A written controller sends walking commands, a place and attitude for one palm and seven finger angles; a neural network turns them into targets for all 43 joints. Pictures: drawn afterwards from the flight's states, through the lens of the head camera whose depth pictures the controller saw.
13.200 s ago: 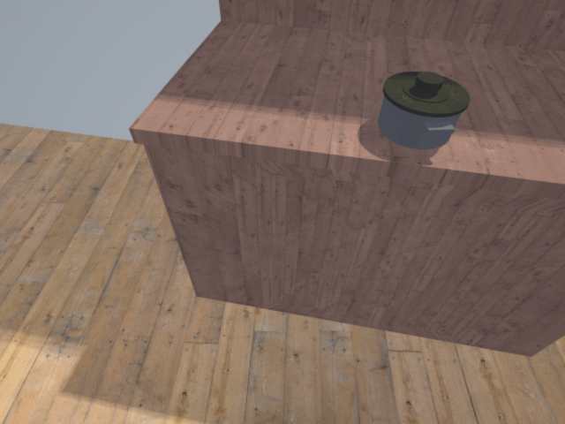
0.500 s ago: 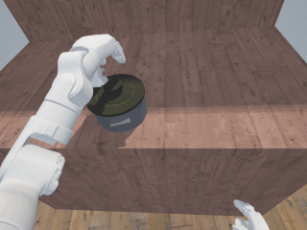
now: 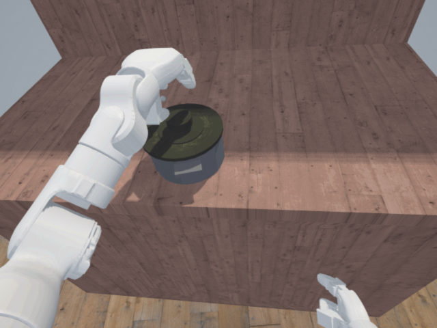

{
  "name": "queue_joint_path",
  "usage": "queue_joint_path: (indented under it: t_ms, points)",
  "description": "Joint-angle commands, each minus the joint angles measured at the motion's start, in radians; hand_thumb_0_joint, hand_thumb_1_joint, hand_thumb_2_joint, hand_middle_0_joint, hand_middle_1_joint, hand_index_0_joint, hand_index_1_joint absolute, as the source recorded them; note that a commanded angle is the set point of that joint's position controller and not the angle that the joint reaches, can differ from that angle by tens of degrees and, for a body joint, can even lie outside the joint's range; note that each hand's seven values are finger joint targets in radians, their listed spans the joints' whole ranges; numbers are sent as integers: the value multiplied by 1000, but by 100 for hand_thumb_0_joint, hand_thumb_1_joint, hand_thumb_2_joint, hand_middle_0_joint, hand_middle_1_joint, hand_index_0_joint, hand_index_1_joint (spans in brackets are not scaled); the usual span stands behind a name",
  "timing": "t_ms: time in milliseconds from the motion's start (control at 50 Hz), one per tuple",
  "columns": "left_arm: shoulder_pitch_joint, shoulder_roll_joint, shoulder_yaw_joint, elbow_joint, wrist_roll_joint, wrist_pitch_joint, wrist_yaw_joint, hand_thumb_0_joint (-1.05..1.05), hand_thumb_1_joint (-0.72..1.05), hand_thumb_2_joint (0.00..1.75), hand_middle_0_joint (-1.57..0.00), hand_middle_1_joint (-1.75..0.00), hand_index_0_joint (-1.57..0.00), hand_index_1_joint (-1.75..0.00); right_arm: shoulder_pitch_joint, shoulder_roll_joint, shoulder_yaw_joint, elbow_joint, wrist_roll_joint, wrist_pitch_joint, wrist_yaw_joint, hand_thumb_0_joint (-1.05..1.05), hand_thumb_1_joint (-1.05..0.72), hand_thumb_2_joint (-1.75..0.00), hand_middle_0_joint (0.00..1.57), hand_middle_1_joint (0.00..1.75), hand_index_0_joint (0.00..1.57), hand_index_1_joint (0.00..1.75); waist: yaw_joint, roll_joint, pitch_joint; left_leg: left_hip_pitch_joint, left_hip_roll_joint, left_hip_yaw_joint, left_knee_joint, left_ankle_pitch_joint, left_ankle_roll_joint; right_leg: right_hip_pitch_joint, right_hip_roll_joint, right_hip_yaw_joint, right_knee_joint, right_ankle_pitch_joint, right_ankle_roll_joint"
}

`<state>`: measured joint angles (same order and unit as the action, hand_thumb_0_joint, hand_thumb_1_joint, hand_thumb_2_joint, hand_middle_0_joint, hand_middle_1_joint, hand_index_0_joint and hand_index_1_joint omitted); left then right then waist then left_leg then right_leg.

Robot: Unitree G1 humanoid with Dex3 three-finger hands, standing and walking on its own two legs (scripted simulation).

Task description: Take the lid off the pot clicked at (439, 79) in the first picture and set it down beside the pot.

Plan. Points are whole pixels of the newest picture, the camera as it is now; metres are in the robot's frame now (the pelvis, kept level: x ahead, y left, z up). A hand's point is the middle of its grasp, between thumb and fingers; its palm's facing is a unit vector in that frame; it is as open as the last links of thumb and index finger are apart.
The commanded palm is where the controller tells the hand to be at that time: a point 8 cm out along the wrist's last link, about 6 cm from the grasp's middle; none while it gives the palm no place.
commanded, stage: lower the open fingers around the knob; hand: left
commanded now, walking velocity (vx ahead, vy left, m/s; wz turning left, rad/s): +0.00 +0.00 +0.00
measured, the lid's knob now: (179, 120) +0.47 +0.10 +0.15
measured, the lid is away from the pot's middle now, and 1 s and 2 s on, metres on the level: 0.00 0.00 0.01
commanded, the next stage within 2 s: close the fingers and squeeze the knob in 1.06 s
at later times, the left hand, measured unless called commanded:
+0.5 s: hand (169, 111) +0.43 +0.10 +0.20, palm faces -0.17 -0.04 -0.98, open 10.0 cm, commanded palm +0.40 +0.11 +0.26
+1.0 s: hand (172, 125) +0.42 +0.10 +0.18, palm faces -0.22 -0.04 -0.98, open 10.0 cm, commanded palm +0.40 +0.10 +0.23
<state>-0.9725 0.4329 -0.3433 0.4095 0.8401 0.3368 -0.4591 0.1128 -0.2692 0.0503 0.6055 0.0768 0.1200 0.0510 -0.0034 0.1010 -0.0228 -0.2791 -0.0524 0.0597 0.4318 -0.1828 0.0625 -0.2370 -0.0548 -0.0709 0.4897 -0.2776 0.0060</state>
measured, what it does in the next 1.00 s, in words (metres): stands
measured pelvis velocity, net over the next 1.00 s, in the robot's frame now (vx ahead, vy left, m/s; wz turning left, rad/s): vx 0.00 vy -0.01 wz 0.00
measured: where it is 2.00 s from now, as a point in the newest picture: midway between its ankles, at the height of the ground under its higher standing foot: outside the picture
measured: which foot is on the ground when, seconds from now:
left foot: down 0.00-1.00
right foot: down 0.00-1.00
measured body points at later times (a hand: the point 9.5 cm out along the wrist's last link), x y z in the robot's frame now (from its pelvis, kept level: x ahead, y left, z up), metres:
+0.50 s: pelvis +0.00 -0.01 +0.00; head +0.00 -0.05 +0.45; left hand +0.43 +0.10 +0.26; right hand +0.16 -0.25 -0.12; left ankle +0.03 +0.08 -0.74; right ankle -0.02 -0.12 -0.74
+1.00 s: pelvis +0.00 -0.01 +0.00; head +0.01 -0.06 +0.45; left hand +0.43 +0.10 +0.23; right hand +0.18 -0.24 -0.11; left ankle +0.03 +0.08 -0.74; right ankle -0.02 -0.12 -0.74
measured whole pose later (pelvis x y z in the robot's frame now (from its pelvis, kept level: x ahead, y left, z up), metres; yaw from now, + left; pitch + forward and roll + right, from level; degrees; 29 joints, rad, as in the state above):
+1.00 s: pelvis +0.00 -0.01 +0.00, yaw +0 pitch +1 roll +1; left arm -0.86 0.41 -0.36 0.45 0.83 0.33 -0.42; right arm 0.13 -0.28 0.04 0.61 0.08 0.13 0.04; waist -0.02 0.10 -0.02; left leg -0.27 -0.03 0.05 0.44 -0.19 0.04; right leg -0.22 -0.04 -0.08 0.49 -0.28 -0.01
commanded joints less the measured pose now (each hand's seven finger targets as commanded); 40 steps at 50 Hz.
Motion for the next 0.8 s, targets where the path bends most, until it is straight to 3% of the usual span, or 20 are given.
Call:
queue_joint_path:
  t_ms: [0,60,80,100,140,180,240,280,300,340,380,440,480,500,520,580,600,660,680,780]
  points:
    - [-516,216,154,-139,26,-7,51,0,-36,163,-87,-8,-87,-8,-115,-100,-39,-145,5,-39,-14,0,-90,-90,20,30,20,30,-9,-146,-356,210,9,-86,-38,196,1,31,54,16,-54,242,-50]
    - [-575,186,124,-146,34,-7,60,0,-36,163,-87,-8,-87,-8,-107,-94,-43,-142,6,-53,-19,0,-90,-90,20,30,20,30,-16,-124,-367,239,13,-94,-37,192,0,5,58,13,-52,219,-52]
    - [-539,207,155,-155,6,-19,68,0,-36,163,-87,-8,-87,-8,-91,-109,-52,-140,3,-55,-17,0,-90,-90,20,30,20,30,-16,-120,-383,250,13,-102,-27,207,3,18,53,14,-55,232,-54]
    - [-556,236,169,-155,25,-21,62,0,-36,163,-87,-8,-87,-8,-96,-101,-46,-144,1,-58,-17,0,-90,-90,20,30,20,30,-9,-122,-414,248,11,-96,-36,213,1,43,57,21,-47,245,-52]
    - [-510,184,133,-84,26,-11,53,0,-36,163,-87,-8,-87,-8,-95,-100,-45,-138,5,-52,-19,0,-90,-90,20,30,20,30,-18,-154,-331,212,13,-86,-42,165,0,4,55,14,-60,215,-49]
    - [-446,194,162,-96,-6,-22,56,0,-36,163,-87,-8,-87,-8,-78,-118,-57,-139,4,-48,-16,0,-90,-90,20,30,20,30,-13,-144,-333,215,11,-89,-35,176,3,23,49,17,-65,233,-51]
    - [-485,184,133,-129,21,-19,50,0,-36,163,-87,-8,-87,-8,-99,-104,-48,-152,7,-48,-17,0,-90,-90,20,30,20,30,-14,-154,-342,209,10,-80,-40,178,5,31,53,19,-60,246,-47]
    - [-451,202,161,-164,-8,-31,56,0,-36,163,-87,-8,-87,-8,-89,-116,-60,-155,4,-50,-16,0,-90,-90,20,30,20,30,-14,-136,-357,229,9,-85,-25,200,11,44,49,25,-62,268,-50]
    - [-471,217,161,-160,13,-28,55,0,-36,163,-87,-8,-87,-8,-91,-104,-51,-153,3,-51,-16,0,-90,-90,20,30,20,30,-10,-145,-373,223,7,-81,-34,208,9,58,55,25,-57,278,-47]
    - [-455,230,174,-95,22,-18,56,0,-36,163,-87,-8,-87,-8,-83,-108,-49,-142,4,-52,-23,0,-90,-90,20,30,20,30,-13,-153,-314,193,9,-75,-37,169,9,33,56,23,-66,254,-46]
    - [-421,257,211,-116,-6,-30,62,0,-36,163,-87,-8,-87,-8,-74,-125,-58,-142,2,-51,-25,0,-90,-90,20,30,20,30,-9,-162,-328,188,8,-76,-35,160,12,62,48,30,-72,264,-44]
    - [-433,219,165,-183,17,-32,56,0,-36,163,-87,-8,-87,-8,-97,-102,-55,-160,4,-62,-21,0,-90,-90,20,30,20,30,-7,-128,-384,229,6,-71,-23,226,13,73,50,34,-53,320,-45]
    - [-357,175,147,-162,-13,-30,54,0,-36,163,-87,-8,-87,-8,-87,-113,-63,-159,5,-55,-14,0,-90,-90,20,30,20,30,-18,-127,-342,224,5,-75,-13,234,15,57,51,29,-64,330,-47]
    - [-355,225,183,-131,6,-25,56,0,-36,163,-87,-8,-87,-8,-85,-109,-54,-149,7,-51,-16,0,-90,-90,20,30,20,30,-9,-163,-335,201,8,-70,-24,217,11,65,55,29,-62,320,-42]
    - [-363,208,161,-107,7,-19,54,0,-36,163,-87,-8,-87,-8,-94,-110,-51,-150,7,-47,-19,0,-90,-90,20,30,20,30,-15,-167,-294,176,4,-63,-27,177,11,49,55,30,-70,300,-39]
    - [-421,209,159,-226,-16,-33,59,0,-36,163,-87,-8,-87,-8,-102,-115,-61,-160,7,-54,-19,0,-90,-90,20,30,20,30,-20,-124,-362,225,2,-74,-15,193,17,66,49,34,-65,312,-43]
    - [-430,191,131,-211,6,-30,58,0,-36,163,-87,-8,-87,-8,-109,-99,-55,-159,6,-57,-19,0,-90,-90,20,30,20,30,-20,-110,-380,236,-1,-73,-16,203,15,61,54,36,-56,309,-43]
    - [-384,191,143,-123,12,-15,60,0,-36,163,-87,-8,-87,-8,-93,-104,-52,-141,6,-51,-22,0,-90,-90,20,30,20,30,-21,-144,-328,207,1,-72,-18,189,12,40,58,29,-61,304,-42]
    - [-375,174,140,-137,-12,-21,63,0,-36,163,-87,-8,-87,-8,-84,-117,-60,-135,6,-46,-19,0,-90,-90,20,30,20,30,-29,-144,-327,208,1,-75,-13,193,13,45,54,25,-65,316,-44]
    - [-337,141,120,-129,-13,-21,65,0,-36,163,-87,-8,-87,-8,-98,-113,-60,-144,5,-38,-16,0,-90,-90,20,30,20,30,-28,-143,-323,209,0,-74,-6,188,14,40,52,26,-65,320,-44]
